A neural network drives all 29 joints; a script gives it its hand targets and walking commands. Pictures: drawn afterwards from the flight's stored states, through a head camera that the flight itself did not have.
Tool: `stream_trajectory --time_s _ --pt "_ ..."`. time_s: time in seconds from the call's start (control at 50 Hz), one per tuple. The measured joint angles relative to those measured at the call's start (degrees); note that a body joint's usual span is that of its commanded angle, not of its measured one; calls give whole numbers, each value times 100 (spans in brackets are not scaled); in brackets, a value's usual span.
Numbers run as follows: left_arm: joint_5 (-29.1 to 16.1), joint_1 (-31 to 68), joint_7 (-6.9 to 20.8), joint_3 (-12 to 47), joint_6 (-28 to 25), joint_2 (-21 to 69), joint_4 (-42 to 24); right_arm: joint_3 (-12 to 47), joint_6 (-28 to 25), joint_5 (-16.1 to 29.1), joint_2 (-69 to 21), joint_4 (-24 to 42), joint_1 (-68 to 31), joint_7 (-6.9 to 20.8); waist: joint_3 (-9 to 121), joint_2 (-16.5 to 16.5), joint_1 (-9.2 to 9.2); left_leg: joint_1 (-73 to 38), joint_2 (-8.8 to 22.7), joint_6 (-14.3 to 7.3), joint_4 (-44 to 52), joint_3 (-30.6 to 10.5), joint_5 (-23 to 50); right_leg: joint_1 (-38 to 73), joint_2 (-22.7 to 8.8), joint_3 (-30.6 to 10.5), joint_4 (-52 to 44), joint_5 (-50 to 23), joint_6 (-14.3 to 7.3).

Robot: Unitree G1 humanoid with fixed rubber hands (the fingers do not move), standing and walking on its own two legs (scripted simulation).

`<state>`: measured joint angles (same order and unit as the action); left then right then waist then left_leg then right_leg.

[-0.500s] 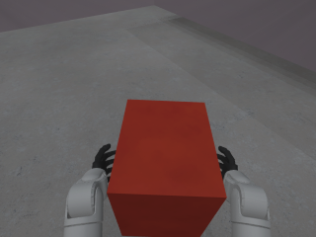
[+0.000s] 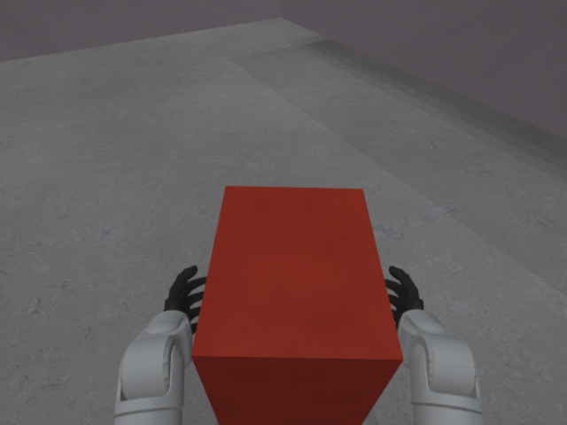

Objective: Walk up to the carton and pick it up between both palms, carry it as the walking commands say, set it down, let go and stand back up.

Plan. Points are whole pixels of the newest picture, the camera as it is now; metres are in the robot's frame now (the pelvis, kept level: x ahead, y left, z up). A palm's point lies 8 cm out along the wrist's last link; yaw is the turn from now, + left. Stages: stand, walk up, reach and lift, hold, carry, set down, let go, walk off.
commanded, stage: carry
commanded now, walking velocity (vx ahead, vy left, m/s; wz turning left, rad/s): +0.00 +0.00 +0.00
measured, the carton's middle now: (291, 308) +0.32 +0.00 -0.01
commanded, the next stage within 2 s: none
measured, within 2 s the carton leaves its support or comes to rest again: neither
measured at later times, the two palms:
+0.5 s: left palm (185, 322) +0.27 +0.15 +0.04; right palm (409, 324) +0.27 -0.16 +0.04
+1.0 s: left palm (177, 324) +0.27 +0.16 +0.04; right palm (400, 326) +0.27 -0.15 +0.04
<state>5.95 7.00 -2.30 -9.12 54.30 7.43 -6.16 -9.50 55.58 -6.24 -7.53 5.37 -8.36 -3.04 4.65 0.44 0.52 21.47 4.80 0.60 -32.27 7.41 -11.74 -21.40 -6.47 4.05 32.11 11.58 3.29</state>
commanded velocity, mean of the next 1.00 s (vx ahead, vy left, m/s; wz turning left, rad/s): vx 0.00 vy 0.00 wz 0.00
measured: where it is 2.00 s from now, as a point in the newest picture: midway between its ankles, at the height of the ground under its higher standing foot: outside the picture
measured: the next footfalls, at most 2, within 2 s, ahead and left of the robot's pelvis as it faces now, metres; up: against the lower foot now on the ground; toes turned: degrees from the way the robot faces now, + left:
none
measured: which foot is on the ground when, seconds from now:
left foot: down 0.00-1.00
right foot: down 0.00-1.00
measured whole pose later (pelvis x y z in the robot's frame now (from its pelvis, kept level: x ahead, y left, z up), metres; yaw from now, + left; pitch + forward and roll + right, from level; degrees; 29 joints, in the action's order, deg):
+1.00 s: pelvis +0.00 +0.00 +0.00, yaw +0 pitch +2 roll +0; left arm 7.1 6.1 -1.5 -9.4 47.0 7.4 -1.0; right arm -9.0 47.5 -7.3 -7.3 0.0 -6.8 -1.8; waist 4.2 0.9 0.1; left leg 22.2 4.7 0.3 -33.2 7.2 -12.4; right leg -21.5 -6.8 4.3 31.9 11.6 3.8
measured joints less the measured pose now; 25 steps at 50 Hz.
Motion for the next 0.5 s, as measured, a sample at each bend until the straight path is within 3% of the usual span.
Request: stream_trajectory --time_s 0.04,0.22,0.3,0.5 --pt "-38 -60 -41 54 18 -6 -199 58 7 40 8 189 70 -13 -60 20 2 36 8 1 -8 -13 12 -20 8 13 -15 -19 -4" --pt "21 3 47 -24 -250 0 170 29 -232 -29 5 -95 57 66 -102 124 -10 83 3 -1 22 -3 42 -79 4 2 -29 -45 -2" --pt "-48 -80 22 45 -299 -6 -91 107 -264 25 15 188 146 21 -190 81 -28 99 6 7 5 -12 36 -100 4 7 1 -26 -11" --pt "17 -81 44 23 -519 -6 210 48 -514 -2 14 -146 143 63 -128 -17 -45 88 42 32 -10 -17 -2 -79 34 19 -10 -3 -24"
